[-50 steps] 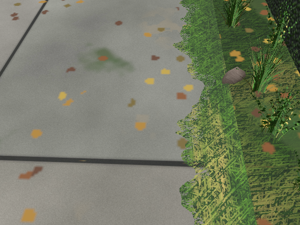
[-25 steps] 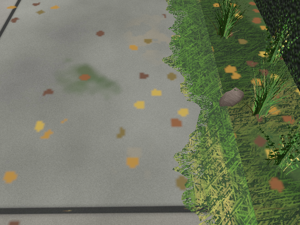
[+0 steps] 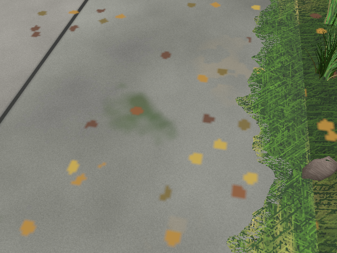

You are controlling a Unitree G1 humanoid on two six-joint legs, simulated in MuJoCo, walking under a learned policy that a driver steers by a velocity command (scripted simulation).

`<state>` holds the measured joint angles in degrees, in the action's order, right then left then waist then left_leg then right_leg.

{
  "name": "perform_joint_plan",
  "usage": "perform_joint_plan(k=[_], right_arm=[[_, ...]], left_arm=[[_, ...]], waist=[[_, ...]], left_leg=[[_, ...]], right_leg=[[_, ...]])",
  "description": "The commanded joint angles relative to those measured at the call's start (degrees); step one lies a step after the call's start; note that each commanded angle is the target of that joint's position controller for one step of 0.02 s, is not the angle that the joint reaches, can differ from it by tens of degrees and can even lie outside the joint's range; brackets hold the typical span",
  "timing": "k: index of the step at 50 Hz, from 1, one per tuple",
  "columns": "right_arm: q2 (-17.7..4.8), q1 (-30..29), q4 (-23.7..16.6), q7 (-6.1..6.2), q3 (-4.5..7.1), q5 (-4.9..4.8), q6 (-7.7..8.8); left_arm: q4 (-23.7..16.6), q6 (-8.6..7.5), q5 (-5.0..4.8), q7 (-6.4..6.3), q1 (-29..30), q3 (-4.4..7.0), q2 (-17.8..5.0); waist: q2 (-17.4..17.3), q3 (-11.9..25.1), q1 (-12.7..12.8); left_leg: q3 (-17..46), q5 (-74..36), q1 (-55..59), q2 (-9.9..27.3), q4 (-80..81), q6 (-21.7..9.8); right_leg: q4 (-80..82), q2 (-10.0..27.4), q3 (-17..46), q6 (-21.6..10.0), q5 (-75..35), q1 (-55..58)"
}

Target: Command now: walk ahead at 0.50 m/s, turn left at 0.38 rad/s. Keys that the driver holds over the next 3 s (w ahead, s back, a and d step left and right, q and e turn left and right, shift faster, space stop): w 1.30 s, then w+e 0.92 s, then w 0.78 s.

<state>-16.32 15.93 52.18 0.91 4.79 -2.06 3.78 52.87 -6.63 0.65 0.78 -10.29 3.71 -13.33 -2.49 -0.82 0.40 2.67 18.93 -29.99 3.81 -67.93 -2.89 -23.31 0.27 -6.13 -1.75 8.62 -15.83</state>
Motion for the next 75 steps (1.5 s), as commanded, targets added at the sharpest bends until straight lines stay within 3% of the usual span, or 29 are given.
perform_joint_plan(k=[1, 7, 13, 15, 17, 18, 19, 20, 21, 23, 24, 28, 34, 40, 43, 45, 46, 47, 48, 49, 51, 53, 59, 68, 70, 72, 73, 74, 75], right_arm=[[-0.3, 2.1, -3.5, -0.1, 0.48, 0.04, -0.76], [0.4, -9.1, -7.0, -1.49, -0.63, 1.32, -0.19], [-1.0, -18.6, -10.8, -2.89, -1.12, 0.75, 0.09], [-3.0, -15.9, -10.7, -3.16, -0.26, 0.82, 0.26], [-7.8, 1.0, -5.2, -2.72, 2.66, 1.05, 0.26], [-13.2, 10.2, -3.3, -1.79, 4.18, 1.84, -0.08], [-14.8, 10.0, -3.2, -2.0, 3.87, 1.49, 0.04], [-10.0, 7.4, -3.9, -2.29, 2.29, 1.52, 0.42], [-7.3, 3.5, -4.6, -2.25, 1.62, 1.65, 0.75], [-3.2, -3.5, -5.3, -2.61, 0.48, 2.19, 1.4], [-3.0, -4.4, -5.2, -2.65, 0.43, 2.68, 1.67], [-4.7, -1.8, -3.1, -1.77, 0.9, 2.32, 2.58], [-5.5, 3.4, -0.6, -0.45, 0.82, 1.78, 2.11], [-6.4, 8.6, 2.9, -0.12, 1.21, 1.19, 0.96], [-7.6, 7.0, 3.1, 0.15, 1.67, 1.0, 0.23], [-6.6, 4.9, 2.6, 0.2, 1.16, 1.0, -0.3], [-4.8, 5.9, 1.3, 0.25, 0.2, 2.12, -0.25], [3.2, 13.1, 1.5, -0.59, -1.96, 1.79, 1.11], [-3.0, 8.2, 1.6, -0.85, -0.65, 0.35, 2.48], [-5.6, 2.6, -0.3, -0.97, 0.06, -0.8, 3.27], [-5.1, -1.4, -0.9, -0.13, 0.46, 0.41, 3.13], [-3.0, 1.2, -0.3, 0.02, 0.56, 0.75, 1.68], [-1.7, -7.4, -3.1, -0.04, 0.44, 1.8, 0.5], [-1.2, -22.5, -8.1, -2.51, -0.83, 0.89, 1.8], [-3.1, -20.3, -8.1, -2.9, -0.32, 0.81, 2.43], [-6.6, -9.2, -5.1, -2.51, 1.49, 1.02, 2.9], [-10.2, 1.9, -2.6, -1.9, 2.78, 1.98, 3.05], [-15.9, 8.8, -1.1, -1.55, 4.22, 2.78, 2.58], [-11.2, 9.4, -1.1, -1.61, 2.75, 2.46, 2.31]], left_arm=[[-0.7, -0.8, 0.23, -0.25, -1.8, 1.42, -6.3], [1.1, -0.12, -0.84, -1.12, -4.6, 2.07, -8.8], [4.1, 1.41, -2.3, -1.02, -10.9, 2.62, -11.1], [4.3, 2.02, -2.5, -1.1, -9.8, 2.85, -12.1], [4.1, 2.57, -2.16, -1.38, -8.8, 2.04, -10.3], [2.3, 2.3, -0.87, -1.31, -10.1, 0.88, -7.1], [2.0, 0.76, -1.22, -0.93, -13.9, -0.83, -1.9], [1.5, -0.54, -2.93, -0.52, -9.6, 0.65, -7.3], [0.1, -1.16, -3.78, -0.4, -5.2, 0.93, -8.4], [0.4, -0.43, -2.1, -1.37, -3.1, 1.52, -7.8], [0.6, 0.5, -2.07, -1.35, -5.0, 1.53, -6.8], [-0.3, 2.49, -1.54, -1.58, -1.9, 1.46, -5.3], [-3.5, 2.05, -1.15, -0.48, 9.2, 0.77, -3.8], [-6.9, 1.31, -1.79, 1.32, 17.5, -0.09, -4.0], [-6.8, 0.82, -1.88, 1.93, 13.8, 0.66, -6.4], [-2.2, 0.8, -1.5, 1.45, -1.5, 3.03, -10.7], [-0.1, 0.98, -0.79, 0.79, -12.2, 4.22, -15.2], [1.2, 1.14, -0.94, 1.21, -14.6, 4.37, -17.2], [0.7, 1.09, -1.47, 1.15, -13.3, 2.79, -11.9], [-0.3, 0.91, -1.56, 0.87, -8.3, 2.12, -9.6], [-1.8, 0.63, -0.39, 0.9, -1.0, 1.23, -7.2], [-1.4, 0.23, 0.17, 1.08, -0.1, 0.76, -5.8], [0.6, 0.45, -0.55, -0.66, -5.0, 1.34, -9.0], [4.0, 2.18, -1.82, -1.24, -13.4, 1.61, -9.7], [3.7, 2.7, -1.99, -1.53, -12.4, 2.09, -10.8], [2.8, 3.08, -2.02, -1.56, -9.8, 2.01, -10.8], [1.5, 3.05, -1.4, -1.51, -9.0, 1.1, -8.4], [0.5, 2.17, -1.3, -1.24, -15.9, -0.79, -1.5], [1.2, 1.09, -2.22, -1.02, -15.5, -0.43, -3.8]], waist=[[6.8, 1.6, -0.8], [5.2, -1.9, 0.7], [6.8, -4.2, 2.8], [8.4, -1.9, -0.1], [6.8, 7.9, -8.2], [-3.5, 15.6, -9.9], [-14.6, 22.2, -6.1], [-8.2, 18.4, -6.9], [-6.3, 11.7, -6.1], [-0.7, 5.1, -2.1], [-3.3, 4.6, -0.2], [-0.3, 1.0, 0.8], [-0.6, -2.2, -2.3], [-0.9, -4.9, -4.7], [-2.9, -2.2, -1.6], [-2.6, 7.1, 5.9], [4.8, 15.9, 8.7], [19.9, 23.1, 4.1], [14.2, 20.4, 6.4], [11.8, 12.5, 5.8], [4.4, 4.8, 2.2], [6.2, 3.9, -0.7], [4.9, -0.5, 0.1], [5.8, -4.6, 4.2], [7.0, -3.3, 2.0], [7.4, 3.4, -4.3], [5.0, 11.9, -8.5], [-8.5, 21.7, -6.9], [-12.3, 25.6, -7.6]], left_leg=[[3.9, -4.5, -8.6, 4.5, 1.7, 0.1], [-0.1, -18.7, -9.5, 3.7, 22.9, 1.2], [-4.0, -14.5, -7.5, 1.5, 34.0, -0.7], [-5.8, -11.4, -0.5, -0.9, 36.3, -2.6], [-7.2, -14.5, 24.3, -3.8, 37.4, -5.5], [10.9, -11.7, 43.1, 9.0, 38.0, -10.5], [38.1, -3.1, 51.9, 19.6, 49.5, -18.0], [35.8, -1.4, 48.9, 18.1, 51.3, -15.6], [26.3, -5.2, 42.1, 16.0, 51.0, -13.3], [14.9, -13.4, 27.6, 11.2, 54.1, -10.3], [13.0, -15.0, 23.5, 11.0, 55.8, -10.6], [7.8, -18.6, 20.6, 10.0, 60.4, -11.3], [0.9, -19.0, 22.9, 7.3, 62.0, -8.6], [0.3, -20.8, 32.7, 10.7, 58.3, -7.9], [0.0, -35.2, 35.9, 11.7, 52.4, -6.3], [-3.8, -48.5, 31.0, 7.3, 34.8, -3.6], [-6.2, -30.3, 17.4, 3.6, 15.7, -1.4], [-2.1, 11.6, -4.4, -7.5, -2.6, 1.8], [5.1, 13.9, -10.9, -4.9, -9.2, 0.5], [3.6, 9.0, -14.7, -2.0, -9.7, -0.5], [1.6, 0.2, -10.0, 3.0, -3.9, -0.5], [2.2, -2.2, -4.2, 5.0, 0.0, -0.3], [0.4, -16.2, -10.4, 5.6, 17.5, 2.6], [-1.9, -21.0, -8.5, 1.1, 38.0, 1.6], [-1.7, -17.3, -3.9, -0.1, 40.1, 0.6], [-4.0, -15.8, 13.0, -2.8, 41.9, -1.4], [1.0, -17.0, 31.0, 2.8, 38.4, -4.3], [24.5, -8.7, 54.6, 18.3, 40.8, -12.2], [37.4, -2.5, 54.8, 21.1, 48.7, -13.6]], right_leg=[[15.1, 15.8, 13.7, -9.3, -4.9, 7.4], [17.1, 13.6, 4.6, -8.7, -10.9, 8.7], [13.8, 16.7, 3.6, -7.6, -11.7, 17.2], [8.4, 17.2, 2.6, -6.3, -23.5, 18.9], [-11.5, 12.4, -1.7, -3.0, -32.6, 11.7], [-32.9, 7.4, -3.6, 0.0, -13.4, -5.5], [-49.5, -1.7, 3.8, 1.7, 23.0, -20.5], [-54.8, 1.5, 10.6, 0.5, 23.0, -26.7], [-54.8, 4.2, 9.6, -0.8, 19.0, -29.3], [-47.1, 8.7, 9.1, -1.3, 10.4, -24.0], [-45.4, 9.6, 9.8, -1.2, 8.4, -20.3], [-36.4, 10.0, 9.5, 0.2, 1.7, -22.8], [-16.9, 7.2, 7.1, 1.2, -15.0, -24.0], [-7.7, 5.0, 6.0, -0.5, -11.4, -25.2], [-5.7, 2.5, 4.2, -2.9, -5.0, -17.7], [-5.3, -0.5, 1.9, -5.9, -6.0, 4.6], [-6.9, 11.1, 15.6, -9.8, -6.4, 23.3], [1.5, 22.6, 44.0, -18.7, 7.2, 40.1], [5.8, 20.8, 46.0, -16.1, 13.5, 38.4], [6.6, 19.3, 37.4, -13.6, 11.0, 31.2], [9.8, 16.1, 26.9, -12.2, 0.4, 14.7], [12.7, 14.0, 22.1, -12.1, -3.4, 8.0], [17.1, 12.1, 13.6, -11.3, -9.4, 7.2], [12.8, 13.6, 11.4, -9.2, -10.9, 16.8], [9.5, 14.8, 13.2, -8.3, -14.8, 18.4], [-2.0, 11.7, 11.5, -6.2, -27.9, 15.9], [-16.5, 8.2, 9.2, -4.1, -21.5, 6.5], [-39.4, -0.9, 4.8, 0.5, 2.6, -16.8], [-48.8, -1.8, 12.6, 0.3, 25.0, -23.3]])
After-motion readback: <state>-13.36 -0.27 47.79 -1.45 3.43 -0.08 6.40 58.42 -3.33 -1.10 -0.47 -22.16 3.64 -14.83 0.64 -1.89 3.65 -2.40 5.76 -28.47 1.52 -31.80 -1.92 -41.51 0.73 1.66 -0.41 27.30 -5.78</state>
